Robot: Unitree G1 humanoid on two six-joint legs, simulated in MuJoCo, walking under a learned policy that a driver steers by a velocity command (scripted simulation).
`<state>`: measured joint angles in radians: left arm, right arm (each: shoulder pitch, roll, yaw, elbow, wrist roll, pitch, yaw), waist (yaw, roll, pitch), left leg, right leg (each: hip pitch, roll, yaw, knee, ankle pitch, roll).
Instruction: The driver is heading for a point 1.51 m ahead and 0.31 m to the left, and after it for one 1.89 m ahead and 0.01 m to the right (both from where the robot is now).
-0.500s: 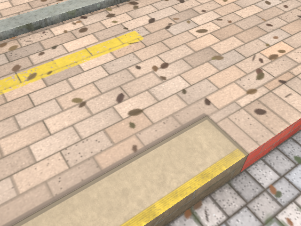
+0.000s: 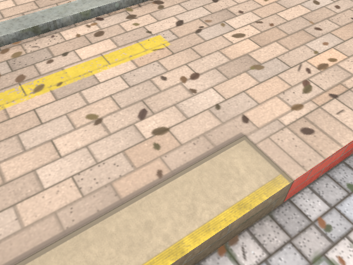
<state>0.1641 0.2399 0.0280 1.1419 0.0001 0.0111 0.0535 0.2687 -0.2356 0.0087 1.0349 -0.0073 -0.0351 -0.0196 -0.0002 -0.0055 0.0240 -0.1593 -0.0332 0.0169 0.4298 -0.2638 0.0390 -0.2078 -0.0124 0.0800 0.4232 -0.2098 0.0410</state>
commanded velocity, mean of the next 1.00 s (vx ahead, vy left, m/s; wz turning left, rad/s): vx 0.31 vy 0.00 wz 0.00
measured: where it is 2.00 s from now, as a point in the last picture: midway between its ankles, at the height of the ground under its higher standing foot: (169, 135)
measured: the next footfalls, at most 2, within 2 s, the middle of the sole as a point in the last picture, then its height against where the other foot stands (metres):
right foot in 0.48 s outside the picture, level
left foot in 1.06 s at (160, 223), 0.17 m higher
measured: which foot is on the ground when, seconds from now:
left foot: down 0.00-0.48, up 0.50-1.00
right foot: down 0.00-0.22, up 0.24-0.46, down 0.48-1.00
